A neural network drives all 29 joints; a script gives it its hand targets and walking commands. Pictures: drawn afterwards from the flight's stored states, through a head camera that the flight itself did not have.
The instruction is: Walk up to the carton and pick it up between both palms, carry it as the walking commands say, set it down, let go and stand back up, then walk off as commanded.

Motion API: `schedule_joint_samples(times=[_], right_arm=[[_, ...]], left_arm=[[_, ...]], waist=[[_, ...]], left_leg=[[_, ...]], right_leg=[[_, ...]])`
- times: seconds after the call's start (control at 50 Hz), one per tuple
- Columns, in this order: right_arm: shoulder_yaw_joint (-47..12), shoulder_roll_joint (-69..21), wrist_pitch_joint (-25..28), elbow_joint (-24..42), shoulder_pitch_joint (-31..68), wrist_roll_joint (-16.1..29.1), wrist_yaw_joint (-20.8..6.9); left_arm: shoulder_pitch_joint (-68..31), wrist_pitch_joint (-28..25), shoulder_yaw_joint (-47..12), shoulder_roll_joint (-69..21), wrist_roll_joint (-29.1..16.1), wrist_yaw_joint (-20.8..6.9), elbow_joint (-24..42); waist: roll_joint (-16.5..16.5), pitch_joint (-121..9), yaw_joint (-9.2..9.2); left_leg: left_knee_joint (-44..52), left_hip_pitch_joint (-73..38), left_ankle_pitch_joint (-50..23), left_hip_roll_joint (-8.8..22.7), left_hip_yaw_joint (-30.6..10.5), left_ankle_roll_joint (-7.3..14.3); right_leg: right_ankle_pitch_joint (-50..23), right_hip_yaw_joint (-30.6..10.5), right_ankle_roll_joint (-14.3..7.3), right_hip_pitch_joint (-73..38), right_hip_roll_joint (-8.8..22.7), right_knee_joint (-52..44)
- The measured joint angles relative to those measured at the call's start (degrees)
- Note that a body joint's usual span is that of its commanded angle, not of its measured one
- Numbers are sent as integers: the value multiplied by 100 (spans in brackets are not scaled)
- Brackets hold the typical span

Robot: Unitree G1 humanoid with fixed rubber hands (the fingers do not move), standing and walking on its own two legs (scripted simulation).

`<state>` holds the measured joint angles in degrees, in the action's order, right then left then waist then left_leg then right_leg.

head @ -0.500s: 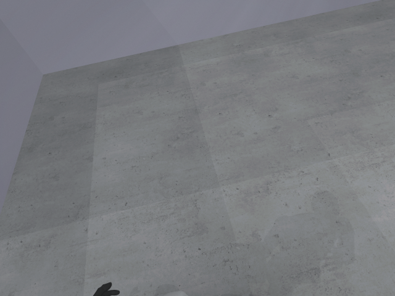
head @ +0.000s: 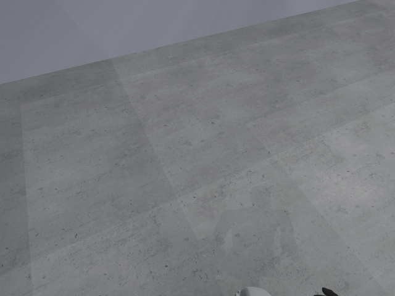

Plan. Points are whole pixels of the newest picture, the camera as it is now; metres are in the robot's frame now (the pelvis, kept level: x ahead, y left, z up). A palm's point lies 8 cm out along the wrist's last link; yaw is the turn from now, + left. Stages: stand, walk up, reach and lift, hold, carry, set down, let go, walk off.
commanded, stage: walk up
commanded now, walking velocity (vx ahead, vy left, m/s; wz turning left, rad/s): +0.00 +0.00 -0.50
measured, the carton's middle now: out of the picture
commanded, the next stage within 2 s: none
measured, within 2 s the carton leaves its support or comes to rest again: neither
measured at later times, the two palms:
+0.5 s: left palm (94, 290) +0.15 +0.26 -0.14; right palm out of the picture +0.09 -0.26 -0.10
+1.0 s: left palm (128, 239) +0.25 +0.20 -0.10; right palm out of the picture -0.04 -0.24 -0.13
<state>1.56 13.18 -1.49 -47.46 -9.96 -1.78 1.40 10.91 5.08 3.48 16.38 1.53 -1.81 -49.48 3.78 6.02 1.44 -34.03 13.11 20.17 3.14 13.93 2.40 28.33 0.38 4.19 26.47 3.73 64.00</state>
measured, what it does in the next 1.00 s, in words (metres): steps on the spot, turning right: right foot, then left foot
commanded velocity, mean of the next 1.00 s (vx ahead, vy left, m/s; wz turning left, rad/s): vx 0.00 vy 0.00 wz -0.50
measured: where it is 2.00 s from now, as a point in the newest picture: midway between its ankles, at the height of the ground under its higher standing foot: outside the picture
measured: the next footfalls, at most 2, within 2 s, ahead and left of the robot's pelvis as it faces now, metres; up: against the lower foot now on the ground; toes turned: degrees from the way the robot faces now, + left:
right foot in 0.14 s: +0.03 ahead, -0.13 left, +0.00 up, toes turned -11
left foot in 0.46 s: +0.09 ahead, +0.12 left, +0.00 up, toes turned -7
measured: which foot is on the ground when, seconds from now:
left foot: down 0.00-0.16, up 0.18-0.44, down 0.46-0.86, up 0.88-1.00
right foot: up 0.00-0.12, down 0.14-0.48, up 0.50-0.82, down 0.84-1.00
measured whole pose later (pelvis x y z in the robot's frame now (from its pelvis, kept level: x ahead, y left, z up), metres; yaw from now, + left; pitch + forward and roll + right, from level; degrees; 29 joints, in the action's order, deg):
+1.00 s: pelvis +0.02 +0.03 +0.00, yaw -29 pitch +1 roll +1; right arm 2.5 14.9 -4.2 -45.4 -11.9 -0.8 0.0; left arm 9.1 2.0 1.8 15.1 1.0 0.0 -44.8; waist -2.4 5.7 -1.0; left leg -61.3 26.7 30.8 4.9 5.3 -4.2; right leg 20.3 3.6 -2.2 17.4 0.8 36.7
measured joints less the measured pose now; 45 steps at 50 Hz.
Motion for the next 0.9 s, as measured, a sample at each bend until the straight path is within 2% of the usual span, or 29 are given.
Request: schedule_joint_samples(times=[0.04,0.12,0.14,0.16,0.18,0.2,0.26,0.3,0.34,0.42,0.46,0.48,0.52,0.56,0.62,0.66,0.7,0.78,0.82,0.84,0.86,0.9], right_arm=[[27,28,16,-27,-49,-17,-6],[92,133,-10,-99,-161,-2,-56],[109,164,-27,-113,-201,17,-72],[136,224,-53,-135,-233,39,-88],[165,279,-97,-156,-269,58,-101],[176,301,-159,-161,-294,80,-106],[171,301,-258,-74,-229,102,-139],[165,261,-242,49,-158,93,-150],[147,210,-210,173,-68,82,-148],[98,141,-135,355,151,80,-146],[87,128,-62,436,199,85,-126],[91,111,-10,459,199,64,-111],[67,64,29,452,172,-3,-93],[40,21,3,415,113,-12,-92],[27,-24,-28,342,26,7,-68],[41,-28,-23,319,-24,8,-63],[46,-3,-24,275,-62,0,-50],[35,59,-57,168,-153,53,-43],[35,101,-84,125,-225,63,-63],[45,139,-105,102,-266,74,-78],[68,201,-136,65,-299,83,-97],[72,216,-235,46,-375,106,-111]], left_arm=[[-41,-5,-21,-11,-16,-13,24],[-122,-83,-89,-38,-70,-15,110],[-132,-119,-103,-34,-71,-7,136],[-167,-171,-112,-70,-63,10,137],[-200,-222,-130,-118,-42,29,157],[-206,-261,-154,-135,-32,62,204],[-137,-286,-188,-156,-17,168,258],[-99,-260,-195,-151,-10,217,192],[-64,-238,-168,-140,9,234,129],[-7,-218,-129,-123,34,223,56],[47,-193,-128,-121,11,206,49],[66,-187,-126,-106,-3,199,55],[51,-143,-75,-86,12,187,87],[29,-92,-45,-51,17,139,131],[-28,-47,-30,-4,16,58,145],[-46,-36,-23,7,8,21,159],[-77,-23,-38,6,-23,9,163],[-188,-37,-97,12,-90,1,237],[-248,-93,-109,25,-112,0,309],[-286,-142,-106,13,-112,9,338],[-343,-199,-112,-48,-98,22,346],[-359,-281,-141,-75,-46,68,458]], waist=[[-117,54,-36],[-356,132,-102],[-407,132,-124],[-557,161,-168],[-724,187,-254],[-791,188,-294],[-795,174,-260],[-727,145,-234],[-614,116,-177],[-373,77,-70],[-296,18,-65],[-243,-12,-71],[-121,-3,0],[-42,7,31],[5,16,47],[-34,5,16],[-118,-4,-30],[-296,-9,-119],[-370,-19,-174],[-449,-15,-201],[-640,26,-269],[-715,-8,-311]], left_leg=[[-32,-46,55,73,134,-18],[-277,-75,266,232,415,-105],[-416,-49,357,279,469,-140],[-617,2,471,399,447,-181],[-918,131,588,473,251,-280],[-1302,317,847,413,-35,-392],[-2395,838,1279,141,-718,-596],[-2531,1014,1263,60,-921,-668],[-2252,1057,1231,23,-1031,-698],[-1176,891,871,-30,-1065,-662],[-277,603,253,-28,-946,-598],[-65,546,-315,-22,-868,-449],[-256,539,-293,25,-684,-194],[-293,436,-104,88,-517,-100],[-137,234,-84,147,-265,-81],[-56,156,-99,184,-118,-69],[-31,110,-88,229,14,-65],[-174,106,31,336,296,-100],[-373,163,149,389,425,-142],[-538,217,236,454,453,-172],[-742,293,306,580,350,-206],[-1385,624,875,469,-88,-390]], right_leg=[[-11,98,-14,-136,54,-368],[-270,228,-95,-654,66,-1759],[-463,263,-139,-841,46,-2215],[-800,328,-299,-941,-37,-2432],[-795,417,-385,-963,-117,-2407],[-700,442,-428,-935,-144,-2347],[-649,299,-452,-867,-211,-2424],[-777,189,-426,-876,-239,-2613],[-904,61,-422,-890,-262,-2791],[-1075,-182,-332,-902,-283,-3008],[-1074,-285,-246,-861,-313,-2974],[-1034,-342,-199,-812,-322,-2879],[-297,-392,-123,-585,-360,-2167],[55,-279,-88,-339,-351,-1277],[-34,-108,-38,-132,-286,-444],[-71,9,-15,-105,-243,-234],[-92,138,59,-214,-190,-419],[-183,368,142,-628,-118,-1509],[-383,451,83,-892,-115,-2183],[-601,494,-46,-1021,-151,-2510],[-652,572,-272,-1068,-260,-2551],[-589,570,-571,-973,-285,-2450]])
